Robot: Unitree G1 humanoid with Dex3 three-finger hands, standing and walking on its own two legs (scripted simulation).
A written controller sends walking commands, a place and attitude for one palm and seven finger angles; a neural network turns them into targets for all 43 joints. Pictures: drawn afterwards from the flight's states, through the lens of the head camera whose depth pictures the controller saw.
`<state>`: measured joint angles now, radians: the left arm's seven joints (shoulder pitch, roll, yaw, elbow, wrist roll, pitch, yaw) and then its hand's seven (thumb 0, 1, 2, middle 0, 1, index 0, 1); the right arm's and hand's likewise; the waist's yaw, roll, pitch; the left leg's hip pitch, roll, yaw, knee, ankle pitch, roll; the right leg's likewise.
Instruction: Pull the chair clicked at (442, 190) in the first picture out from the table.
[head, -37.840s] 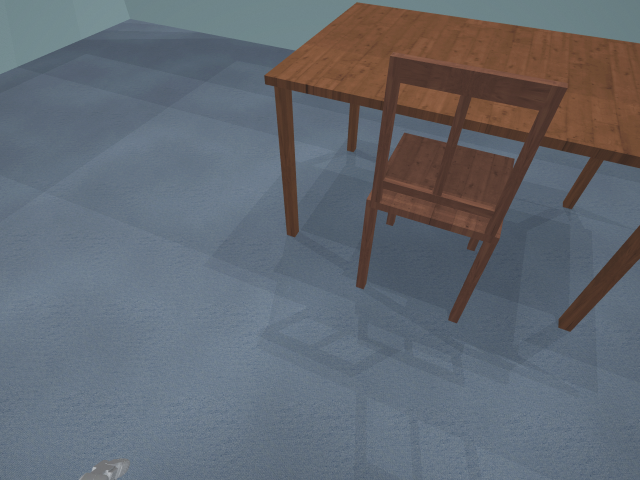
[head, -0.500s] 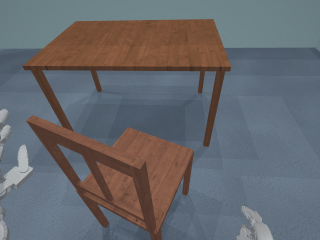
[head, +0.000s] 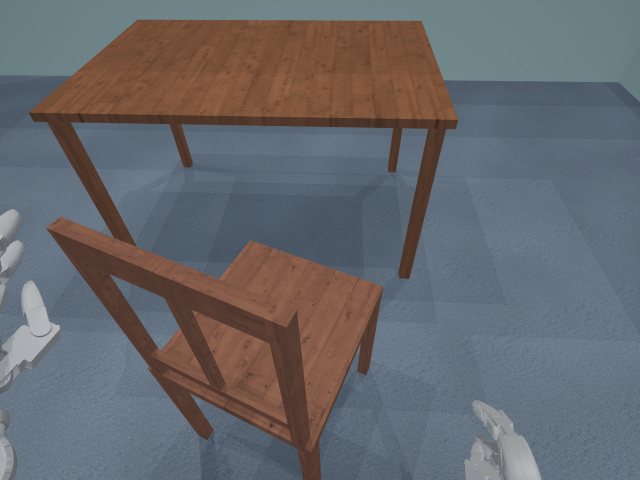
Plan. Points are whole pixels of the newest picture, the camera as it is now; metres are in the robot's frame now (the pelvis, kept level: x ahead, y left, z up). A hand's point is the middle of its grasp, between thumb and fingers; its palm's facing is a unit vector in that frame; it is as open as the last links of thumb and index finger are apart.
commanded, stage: step back with the hand held close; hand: left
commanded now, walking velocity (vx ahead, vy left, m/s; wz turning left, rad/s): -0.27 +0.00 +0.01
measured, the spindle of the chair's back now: (199, 345) +0.32 +0.24 -0.09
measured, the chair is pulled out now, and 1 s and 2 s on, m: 0.58 0.58 0.58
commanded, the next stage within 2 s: stop stepping back and stand still in 1.50 s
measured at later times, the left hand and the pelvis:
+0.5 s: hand (35, 394) +0.14 +0.26 +0.16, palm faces +0.45 -0.75 -0.48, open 7.4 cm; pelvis -0.05 -0.01 -0.01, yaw +0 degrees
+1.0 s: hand (7, 444) +0.10 +0.25 +0.17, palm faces +0.50 -0.74 -0.45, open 7.4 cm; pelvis -0.09 -0.02 -0.02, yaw +4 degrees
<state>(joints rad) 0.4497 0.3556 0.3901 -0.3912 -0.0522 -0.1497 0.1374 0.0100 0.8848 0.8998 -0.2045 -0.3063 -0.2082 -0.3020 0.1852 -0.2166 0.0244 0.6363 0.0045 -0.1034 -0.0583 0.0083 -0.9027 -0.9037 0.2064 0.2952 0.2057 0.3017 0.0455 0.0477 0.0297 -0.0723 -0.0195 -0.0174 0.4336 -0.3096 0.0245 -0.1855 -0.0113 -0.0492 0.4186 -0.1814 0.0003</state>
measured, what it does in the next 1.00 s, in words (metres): shifts its weight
